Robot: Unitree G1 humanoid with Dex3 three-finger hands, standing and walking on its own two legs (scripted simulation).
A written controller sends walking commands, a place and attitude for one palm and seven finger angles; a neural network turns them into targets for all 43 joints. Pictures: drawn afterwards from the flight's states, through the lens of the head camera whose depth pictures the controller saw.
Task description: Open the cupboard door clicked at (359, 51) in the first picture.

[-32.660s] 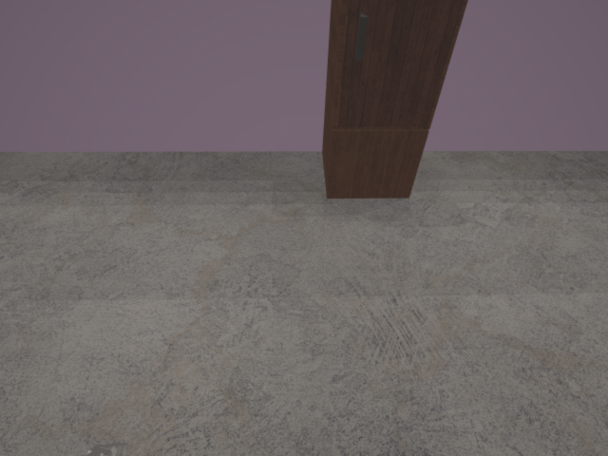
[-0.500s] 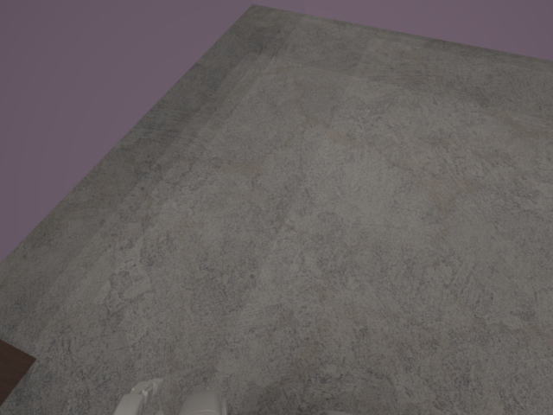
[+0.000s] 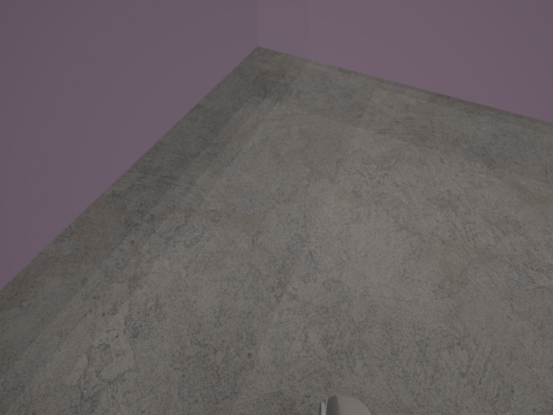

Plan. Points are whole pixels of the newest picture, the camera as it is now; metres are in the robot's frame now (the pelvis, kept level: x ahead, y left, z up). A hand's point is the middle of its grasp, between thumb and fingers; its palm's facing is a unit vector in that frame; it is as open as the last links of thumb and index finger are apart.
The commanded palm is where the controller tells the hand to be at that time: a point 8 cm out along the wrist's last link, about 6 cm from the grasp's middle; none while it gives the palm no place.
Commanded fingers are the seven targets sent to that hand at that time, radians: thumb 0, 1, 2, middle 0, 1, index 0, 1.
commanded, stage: walk to a spot facing it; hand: left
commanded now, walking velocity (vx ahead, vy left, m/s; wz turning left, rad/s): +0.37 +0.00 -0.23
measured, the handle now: out of the picture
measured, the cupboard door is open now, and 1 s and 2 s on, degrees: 49 49 49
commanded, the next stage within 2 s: turn to face it in 0.66 s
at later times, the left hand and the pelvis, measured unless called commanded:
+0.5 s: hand (236, 316) +0.31 +0.10 -0.16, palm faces -0.01 -0.97 -0.23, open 7.1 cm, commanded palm none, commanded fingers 0.00 0.90 0.90 -0.20 -0.30 -0.20 -0.30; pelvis +0.22 -0.09 +0.00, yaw -2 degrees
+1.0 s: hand (227, 252) +0.46 +0.14 -0.18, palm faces +0.21 -0.96 -0.18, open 7.4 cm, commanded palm none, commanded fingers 0.00 0.90 0.90 -0.20 -0.30 -0.20 -0.30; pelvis +0.42 -0.05 -0.01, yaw +9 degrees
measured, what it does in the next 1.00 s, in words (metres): walks ahead: right foot, then left foot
